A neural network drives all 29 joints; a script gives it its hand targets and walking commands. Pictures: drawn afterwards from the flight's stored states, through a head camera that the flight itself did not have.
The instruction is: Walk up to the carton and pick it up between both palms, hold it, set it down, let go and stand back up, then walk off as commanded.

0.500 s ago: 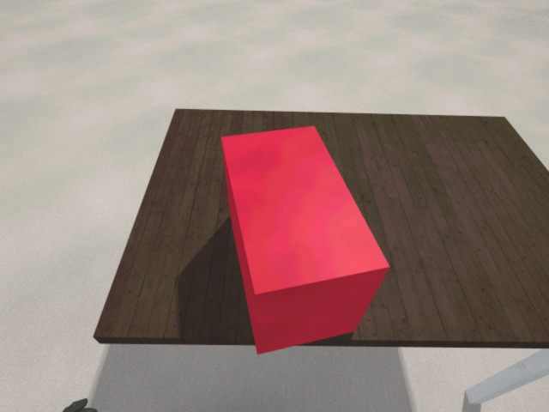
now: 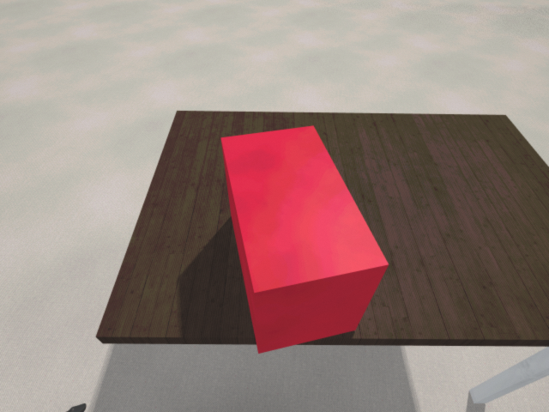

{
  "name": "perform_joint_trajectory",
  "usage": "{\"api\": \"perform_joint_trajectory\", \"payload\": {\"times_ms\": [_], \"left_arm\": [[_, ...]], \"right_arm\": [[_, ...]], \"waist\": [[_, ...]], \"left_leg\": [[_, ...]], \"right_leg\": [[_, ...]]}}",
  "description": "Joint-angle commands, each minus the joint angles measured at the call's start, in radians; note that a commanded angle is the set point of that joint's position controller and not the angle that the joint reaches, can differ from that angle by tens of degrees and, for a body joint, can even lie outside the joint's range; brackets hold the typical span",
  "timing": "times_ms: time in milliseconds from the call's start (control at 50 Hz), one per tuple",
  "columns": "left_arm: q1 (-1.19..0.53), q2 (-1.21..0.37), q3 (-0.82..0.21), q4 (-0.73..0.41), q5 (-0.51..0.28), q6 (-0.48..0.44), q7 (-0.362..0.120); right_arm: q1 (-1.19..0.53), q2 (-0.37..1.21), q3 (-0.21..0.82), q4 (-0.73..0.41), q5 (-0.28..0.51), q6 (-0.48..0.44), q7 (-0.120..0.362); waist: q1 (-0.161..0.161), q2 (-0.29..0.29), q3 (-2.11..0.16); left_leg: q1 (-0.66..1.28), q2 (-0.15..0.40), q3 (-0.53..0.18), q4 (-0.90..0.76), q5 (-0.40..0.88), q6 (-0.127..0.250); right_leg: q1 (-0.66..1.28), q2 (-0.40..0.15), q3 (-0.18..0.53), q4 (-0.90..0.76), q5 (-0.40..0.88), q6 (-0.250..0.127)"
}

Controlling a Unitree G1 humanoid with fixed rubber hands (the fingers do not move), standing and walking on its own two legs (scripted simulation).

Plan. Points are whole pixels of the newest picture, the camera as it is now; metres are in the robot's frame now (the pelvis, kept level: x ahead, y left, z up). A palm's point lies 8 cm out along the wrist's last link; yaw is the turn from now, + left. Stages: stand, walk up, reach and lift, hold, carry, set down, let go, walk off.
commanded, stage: walk up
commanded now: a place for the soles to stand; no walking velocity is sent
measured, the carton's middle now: (287, 233) +0.42 -0.02 +0.00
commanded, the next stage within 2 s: reach and lift in 0.62 s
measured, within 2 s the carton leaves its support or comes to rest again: neither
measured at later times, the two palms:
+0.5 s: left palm out of the picture +0.11 +0.32 -0.09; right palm out of the picture +0.09 -0.31 -0.10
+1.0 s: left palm (85, 378) +0.20 +0.28 -0.05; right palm (490, 405) +0.17 -0.32 -0.09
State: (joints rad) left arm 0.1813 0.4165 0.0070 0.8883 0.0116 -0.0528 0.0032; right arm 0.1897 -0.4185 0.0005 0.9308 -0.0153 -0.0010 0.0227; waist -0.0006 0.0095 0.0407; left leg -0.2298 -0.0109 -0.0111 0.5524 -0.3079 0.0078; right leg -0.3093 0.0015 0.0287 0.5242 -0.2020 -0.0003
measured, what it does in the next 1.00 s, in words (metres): stands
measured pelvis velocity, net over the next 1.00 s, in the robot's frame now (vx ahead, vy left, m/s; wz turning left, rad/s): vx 0.02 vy -0.02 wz -0.02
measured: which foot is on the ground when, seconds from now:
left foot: down 0.00-1.00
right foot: down 0.00-1.00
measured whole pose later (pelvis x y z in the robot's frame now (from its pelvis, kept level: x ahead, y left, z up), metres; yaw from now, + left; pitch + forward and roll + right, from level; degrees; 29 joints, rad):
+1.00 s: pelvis +0.02 -0.02 +0.00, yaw -1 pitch -2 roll +1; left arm 0.07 0.32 0.13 0.50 0.08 0.38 0.01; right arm 0.10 -0.40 -0.08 0.82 -0.07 -0.20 0.06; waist 0.00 0.03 0.09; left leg -0.20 0.01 0.01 0.59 -0.34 0.00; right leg -0.29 0.02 0.02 0.60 -0.28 -0.01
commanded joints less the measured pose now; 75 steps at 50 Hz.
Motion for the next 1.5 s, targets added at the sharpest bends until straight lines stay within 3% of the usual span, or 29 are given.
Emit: {"api": "perform_joint_trajectory", "payload": {"times_ms": [0, 80, 140, 160, 200, 240, 260, 420, 600, 620, 640, 660, 700, 740, 760, 800, 880, 940, 960, 1020, 1080, 1120, 1180, 1200, 1240, 1320, 1460, 1480], "left_arm": [[-0.033, 0.221, 0.053, -0.011, 0.012, -0.011, 0.011], [-0.013, 0.19, 0.042, -0.012, 0.006, -0.011, 0.009], [-0.008, 0.197, 0.046, -0.017, 0.002, -0.015, 0.01], [0.003, 0.194, 0.046, -0.009, 0.001, -0.015, 0.012], [0.016, 0.204, 0.051, -0.01, 0.002, -0.017, 0.016], [0.015, 0.202, 0.046, -0.01, -0.001, -0.016, 0.018], [0.009, 0.206, 0.048, -0.013, -0.001, -0.014, 0.019], [-0.006, 0.189, 0.045, -0.015, 0.004, -0.009, 0.015], [-0.005, 0.204, 0.047, -0.009, 0.007, -0.014, 0.015], [-0.356, 0.085, 0.1, -0.219, 0.044, 0.236, 0.023], [-0.274, 0.049, 0.12, -0.245, 0.073, 0.337, 0.038], [-0.268, 0.038, 0.132, -0.272, 0.086, 0.365, 0.035], [-0.263, 0.034, 0.133, -0.391, 0.079, 0.414, 0.025], [-0.249, 0.046, 0.134, -0.476, 0.072, 0.448, 0.018], [-0.236, 0.054, 0.141, -0.508, 0.07, 0.455, 0.019], [-0.182, 0.059, 0.146, -0.52, 0.065, 0.461, 0.018], [-0.069, 0.043, 0.188, -0.483, 0.083, 0.439, 0.01], [-0.023, 0.022, 0.204, -0.474, 0.076, 0.404, 0.007], [-0.025, 0.018, 0.202, -0.491, 0.071, 0.39, 0.009], [-0.037, -0.011, 0.188, -0.529, 0.059, 0.352, 0.018], [-0.053, -0.058, 0.149, -0.603, 0.033, 0.326, 0.042], [-0.048, -0.077, 0.136, -0.635, 0.019, 0.309, 0.058], [-0.019, -0.09, 0.121, -0.669, 0.004, 0.282, 0.074], [-0.009, -0.101, 0.106, -0.692, 0.003, 0.274, 0.083], [-0.004, -0.106, 0.099, -0.697, 0.0, 0.26, 0.095], [0.026, -0.15, 0.072, -0.687, 0.022, 0.252, 0.108], [-0.012, -0.191, 0.065, -0.7, 0.014, 0.208, 0.112], [-0.022, -0.195, 0.065, -0.698, 0.012, 0.2, 0.114]], "right_arm": [[-0.018, -0.179, -0.067, -0.019, -0.012, -0.007, 0.004], [-0.051, -0.192, -0.064, -0.036, -0.007, -0.014, 0.002], [-0.039, -0.187, -0.061, -0.039, -0.006, -0.015, -0.001], [-0.044, -0.185, -0.064, -0.041, -0.004, -0.014, -0.001], [-0.044, -0.185, -0.063, -0.049, -0.004, -0.013, -0.002], [-0.044, -0.183, -0.067, -0.048, -0.004, -0.011, -0.005], [-0.029, -0.189, -0.068, -0.043, -0.005, -0.009, -0.005], [-0.048, -0.189, -0.07, -0.045, -0.008, -0.006, -0.003], [-0.038, -0.176, -0.066, -0.047, -0.007, -0.007, -0.001], [-0.309, -0.061, -0.197, -0.008, -0.121, -0.181, 0.014], [-0.234, -0.148, -0.215, -0.007, -0.14, -0.202, 0.043], [-0.224, -0.165, -0.214, -0.016, -0.14, -0.201, 0.052], [-0.213, -0.172, -0.22, -0.038, -0.129, -0.197, 0.05], [-0.173, -0.174, -0.235, -0.035, -0.108, -0.199, 0.047], [-0.154, -0.157, -0.232, -0.036, -0.091, -0.197, 0.048], [-0.131, -0.14, -0.226, -0.073, -0.057, -0.201, 0.048], [-0.094, -0.147, -0.181, -0.198, -0.014, -0.217, 0.047], [-0.058, -0.118, -0.122, -0.241, 0.007, -0.228, 0.04], [-0.053, -0.107, -0.113, -0.235, 0.011, -0.229, 0.04], [-0.016, -0.073, -0.093, -0.207, 0.014, -0.217, 0.048], [-0.005, -0.053, -0.101, -0.188, 0.023, -0.205, 0.078], [-0.003, -0.055, -0.108, -0.2, 0.036, -0.204, 0.091], [0.012, -0.06, -0.109, -0.227, 0.052, -0.212, 0.099], [0.007, -0.06, -0.119, -0.244, 0.055, -0.213, 0.104], [-0.002, -0.071, -0.132, -0.286, 0.057, -0.218, 0.108], [-0.01, -0.101, -0.143, -0.329, 0.063, -0.215, 0.115], [-0.044, -0.079, -0.103, -0.467, 0.096, -0.198, 0.118], [-0.047, -0.079, -0.096, -0.481, 0.101, -0.192, 0.12]], "waist": [[-0.014, -0.016, -0.071], [0.005, 0.039, -0.08], [-0.002, 0.013, -0.123], [0.005, 0.034, -0.135], [0.003, 0.009, -0.152], [0.003, 0.022, -0.152], [-0.005, -0.001, -0.153], [0.0, 0.037, -0.102], [-0.004, -0.001, -0.108], [-0.001, 0.061, 0.036], [-0.007, 0.098, 0.1], [-0.022, 0.101, 0.094], [-0.031, 0.084, 0.024], [-0.057, 0.086, -0.038], [-0.054, 0.06, -0.063], [-0.033, -0.037, -0.112], [0.023, -0.133, -0.146], [0.049, -0.157, -0.17], [0.041, -0.149, -0.17], [0.025, -0.103, -0.114], [0.009, -0.018, -0.06], [-0.002, 0.006, -0.059], [0.001, -0.005, -0.089], [0.005, 0.015, -0.096], [0.017, 0.008, -0.095], [0.023, 0.051, -0.066], [0.053, 0.073, -0.054], [0.054, 0.051, -0.058]], "left_leg": [[0.007, 0.066, -0.087, -0.154, -0.077, 0.053], [-0.001, 0.107, -0.134, -0.194, 0.014, 0.066], [0.037, 0.108, -0.112, -0.16, 0.156, 0.064], [0.041, 0.103, -0.102, -0.141, 0.182, 0.058], [0.044, 0.094, -0.084, -0.112, 0.211, 0.05], [0.049, 0.095, -0.083, -0.109, 0.226, 0.05], [0.052, 0.095, -0.086, -0.108, 0.214, 0.053], [0.013, 0.113, -0.118, -0.173, 0.066, 0.07], [0.011, 0.084, -0.091, -0.141, 0.056, 0.053], [-0.395, 0.081, 0.106, -0.12, -0.187, 0.001], [-0.547, 0.141, 0.094, -0.173, -0.274, 0.051], [-0.64, 0.156, 0.112, -0.18, -0.284, 0.072], [-0.548, 0.141, 0.119, -0.133, -0.192, 0.058], [-0.402, 0.117, 0.107, -0.09, -0.07, 0.021], [-0.303, 0.1, 0.102, -0.073, 0.002, 0.0], [-0.086, 0.056, 0.082, -0.03, 0.178, -0.034], [-0.003, 0.014, 0.069, -0.058, 0.335, -0.032], [0.004, -0.006, 0.068, -0.09, 0.394, -0.029], [0.013, -0.007, 0.065, -0.1, 0.398, -0.033], [0.055, -0.006, 0.066, -0.144, 0.368, -0.042], [0.104, 0.009, 0.061, -0.204, 0.327, -0.059], [0.097, 0.013, 0.057, -0.223, 0.328, -0.064], [0.086, 0.012, 0.062, -0.236, 0.319, -0.061], [0.079, 0.021, 0.058, -0.251, 0.277, -0.063], [0.019, 0.033, 0.065, -0.277, 0.191, -0.051], [-0.191, 0.074, 0.078, -0.368, -0.016, -0.012], [-0.413, 0.103, 0.095, -0.42, -0.168, 0.041], [-0.425, 0.103, 0.097, -0.422, -0.189, 0.048]], "right_leg": [[0.072, -0.139, 0.176, -0.159, -0.142, -0.066], [0.111, -0.073, 0.081, -0.082, -0.005, -0.039], [0.147, -0.089, 0.081, -0.063, 0.139, -0.046], [0.164, -0.1, 0.087, -0.057, 0.174, -0.052], [0.189, -0.117, 0.098, -0.056, 0.228, -0.061], [0.176, -0.127, 0.102, -0.043, 0.248, -0.067], [0.17, -0.126, 0.098, -0.047, 0.231, -0.07], [0.12, -0.095, 0.081, -0.07, 0.041, -0.049], [0.136, -0.122, 0.119, -0.093, 0.069, -0.062], [0.184, 0.028, -0.13, 0.111, -0.133, -0.027], [0.333, 0.067, -0.156, 0.216, -0.087, -0.015], [0.431, 0.076, -0.166, 0.249, -0.039, -0.01], [0.435, 0.066, -0.16, 0.216, 0.002, -0.01], [0.366, 0.04, -0.142, 0.177, 0.049, -0.023], [0.306, 0.029, -0.132, 0.136, 0.057, -0.027], [0.217, 0.019, -0.12, 0.042, 0.123, -0.041], [0.328, 0.04, -0.11, -0.023, 0.33, -0.034], [0.423, 0.042, -0.086, -0.036, 0.471, -0.021], [0.423, 0.042, -0.084, -0.041, 0.477, -0.017], [0.377, 0.041, -0.081, -0.085, 0.386, -0.016], [0.295, 0.047, -0.085, -0.154, 0.216, -0.038], [0.291, 0.049, -0.086, -0.17, 0.196, -0.04], [0.314, 0.046, -0.081, -0.186, 0.19, -0.043], [0.314, 0.049, -0.089, -0.184, 0.157, -0.046], [0.343, 0.048, -0.09, -0.175, 0.122, -0.047], [0.505, 0.068, -0.104, -0.113, 0.1, -0.035], [0.672, 0.086, -0.09, -0.045, 0.037, -0.007], [0.678, 0.092, -0.09, -0.041, 0.012, -0.002]]}}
